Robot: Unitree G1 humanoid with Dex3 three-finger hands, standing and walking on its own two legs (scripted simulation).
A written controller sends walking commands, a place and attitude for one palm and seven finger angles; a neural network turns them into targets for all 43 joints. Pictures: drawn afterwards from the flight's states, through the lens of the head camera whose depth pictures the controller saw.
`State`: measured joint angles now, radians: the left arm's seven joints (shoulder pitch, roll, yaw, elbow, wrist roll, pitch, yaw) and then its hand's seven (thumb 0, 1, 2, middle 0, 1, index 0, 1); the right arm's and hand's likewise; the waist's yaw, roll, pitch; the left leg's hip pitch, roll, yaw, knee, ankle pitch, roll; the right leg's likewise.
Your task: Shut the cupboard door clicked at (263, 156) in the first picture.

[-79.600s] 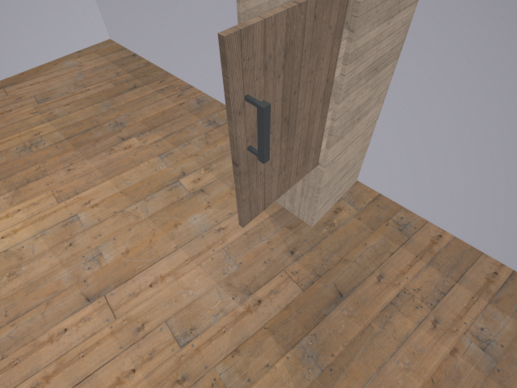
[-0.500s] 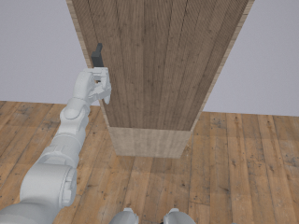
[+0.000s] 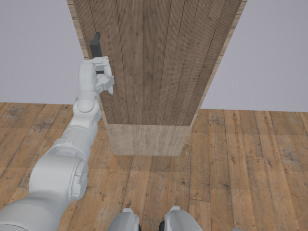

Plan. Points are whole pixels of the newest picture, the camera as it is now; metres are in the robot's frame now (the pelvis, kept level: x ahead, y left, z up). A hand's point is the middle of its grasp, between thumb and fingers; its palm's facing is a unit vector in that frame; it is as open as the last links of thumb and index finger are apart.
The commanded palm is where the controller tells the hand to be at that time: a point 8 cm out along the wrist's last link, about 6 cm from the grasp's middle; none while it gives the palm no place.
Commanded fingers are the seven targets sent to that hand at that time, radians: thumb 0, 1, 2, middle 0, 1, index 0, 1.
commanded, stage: pull the fist back off the door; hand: left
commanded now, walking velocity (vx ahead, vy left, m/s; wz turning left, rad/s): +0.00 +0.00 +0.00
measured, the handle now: (101, 62) +0.55 +0.13 +0.10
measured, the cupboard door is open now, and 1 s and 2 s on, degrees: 0 0 0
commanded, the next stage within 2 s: draw the hand back to the body in 0.60 s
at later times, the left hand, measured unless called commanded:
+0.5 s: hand (121, 90) +0.45 +0.07 +0.10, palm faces +0.00 -1.00 -0.01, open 3.1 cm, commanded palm +0.41 +0.12 +0.11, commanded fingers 0.00 0.90 0.90 -1.30 -1.50 -1.30 -1.50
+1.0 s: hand (101, 98) +0.40 +0.11 +0.14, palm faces +0.01 -1.00 -0.03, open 3.1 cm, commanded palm +0.36 +0.17 +0.14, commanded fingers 0.00 0.90 0.90 -1.30 -1.50 -1.30 -1.50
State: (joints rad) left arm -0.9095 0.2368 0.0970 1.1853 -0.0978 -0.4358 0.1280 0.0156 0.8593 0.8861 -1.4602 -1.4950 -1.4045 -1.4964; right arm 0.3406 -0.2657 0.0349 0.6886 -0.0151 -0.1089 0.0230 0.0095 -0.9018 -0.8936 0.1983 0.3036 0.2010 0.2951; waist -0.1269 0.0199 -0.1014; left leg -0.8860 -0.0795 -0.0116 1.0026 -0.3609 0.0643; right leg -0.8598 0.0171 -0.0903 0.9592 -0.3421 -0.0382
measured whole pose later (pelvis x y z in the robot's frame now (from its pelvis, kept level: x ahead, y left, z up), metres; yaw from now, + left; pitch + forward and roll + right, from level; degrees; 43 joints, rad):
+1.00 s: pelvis +0.09 -0.03 +0.04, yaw -2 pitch +7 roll +0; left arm 0.01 0.17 0.08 0.13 -0.20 -0.17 -0.07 0.02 0.90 0.90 -1.29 -1.49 -1.30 -1.50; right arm 0.22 -0.24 0.03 0.50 0.05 0.02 -0.02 0.01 -0.90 -0.89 0.20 0.30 0.20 0.29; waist 0.01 0.05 -0.10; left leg -0.45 -0.05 0.00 0.75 -0.41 0.04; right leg -0.46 0.06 -0.05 0.74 -0.40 -0.07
